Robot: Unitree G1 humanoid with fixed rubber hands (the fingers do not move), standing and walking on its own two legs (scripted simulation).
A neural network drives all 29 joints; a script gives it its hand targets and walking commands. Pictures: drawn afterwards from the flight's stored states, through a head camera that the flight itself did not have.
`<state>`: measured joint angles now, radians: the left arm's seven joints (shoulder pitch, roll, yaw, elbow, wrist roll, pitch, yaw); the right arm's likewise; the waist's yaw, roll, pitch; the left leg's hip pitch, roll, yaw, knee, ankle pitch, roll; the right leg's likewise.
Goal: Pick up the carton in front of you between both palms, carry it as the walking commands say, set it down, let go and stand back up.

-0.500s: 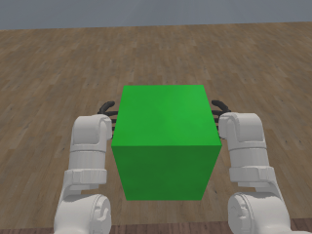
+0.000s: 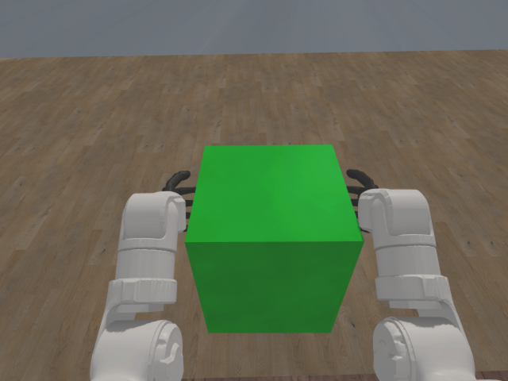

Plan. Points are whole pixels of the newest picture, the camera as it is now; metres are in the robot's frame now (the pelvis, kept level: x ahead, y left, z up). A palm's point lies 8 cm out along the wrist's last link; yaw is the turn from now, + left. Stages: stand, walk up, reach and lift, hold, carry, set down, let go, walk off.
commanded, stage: carry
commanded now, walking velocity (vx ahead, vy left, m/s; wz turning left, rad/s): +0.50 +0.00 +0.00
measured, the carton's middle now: (268, 241) +0.34 +0.00 +0.06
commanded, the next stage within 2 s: none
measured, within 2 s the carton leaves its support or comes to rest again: neither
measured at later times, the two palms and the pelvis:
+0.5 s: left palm (180, 144) +0.53 +0.17 +0.13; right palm (331, 145) +0.52 -0.13 +0.13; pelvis +0.16 +0.03 +0.00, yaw +1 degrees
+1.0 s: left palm (186, 101) +0.81 +0.21 +0.08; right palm (294, 99) +0.83 -0.09 +0.08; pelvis +0.46 +0.03 -0.06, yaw +0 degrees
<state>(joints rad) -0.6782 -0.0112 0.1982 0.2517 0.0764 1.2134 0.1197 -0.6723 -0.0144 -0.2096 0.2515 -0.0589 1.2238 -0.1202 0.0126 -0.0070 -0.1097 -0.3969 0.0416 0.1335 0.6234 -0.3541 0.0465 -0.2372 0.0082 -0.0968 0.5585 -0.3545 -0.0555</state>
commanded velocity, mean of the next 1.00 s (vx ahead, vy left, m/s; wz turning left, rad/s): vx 0.50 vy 0.00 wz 0.00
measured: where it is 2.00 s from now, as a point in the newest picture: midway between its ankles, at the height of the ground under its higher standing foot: (239, 234)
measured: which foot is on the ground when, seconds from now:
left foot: down 0.00-0.54, up 0.56-1.00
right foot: down 0.00-0.16, up 0.18-0.54, down 0.56-1.00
